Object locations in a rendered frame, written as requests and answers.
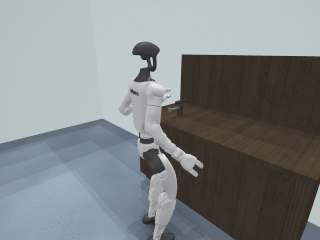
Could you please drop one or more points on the tap lever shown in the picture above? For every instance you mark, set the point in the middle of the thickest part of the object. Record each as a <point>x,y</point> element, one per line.
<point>171,109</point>

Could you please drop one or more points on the robot left hand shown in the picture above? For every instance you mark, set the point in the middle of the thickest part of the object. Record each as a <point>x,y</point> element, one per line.
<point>166,90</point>

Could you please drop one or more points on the right robot forearm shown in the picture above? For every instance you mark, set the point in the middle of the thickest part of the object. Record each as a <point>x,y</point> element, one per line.
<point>161,139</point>

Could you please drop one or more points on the counter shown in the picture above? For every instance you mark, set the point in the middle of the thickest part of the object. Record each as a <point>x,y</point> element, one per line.
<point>253,121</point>

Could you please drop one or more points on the right robot upper arm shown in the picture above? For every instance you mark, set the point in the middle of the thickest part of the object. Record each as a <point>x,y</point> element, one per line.
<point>155,94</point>

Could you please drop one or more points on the robot right hand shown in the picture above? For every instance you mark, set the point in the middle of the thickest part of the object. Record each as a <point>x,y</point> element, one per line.
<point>188,162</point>

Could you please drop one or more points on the left robot upper arm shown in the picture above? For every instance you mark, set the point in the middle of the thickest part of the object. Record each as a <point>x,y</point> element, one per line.
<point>124,107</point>

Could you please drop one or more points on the left robot foot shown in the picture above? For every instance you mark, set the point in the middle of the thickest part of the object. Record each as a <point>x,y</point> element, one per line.
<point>147,219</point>

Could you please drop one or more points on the right robot thigh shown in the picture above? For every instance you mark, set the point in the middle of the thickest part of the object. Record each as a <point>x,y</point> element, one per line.
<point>160,165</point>

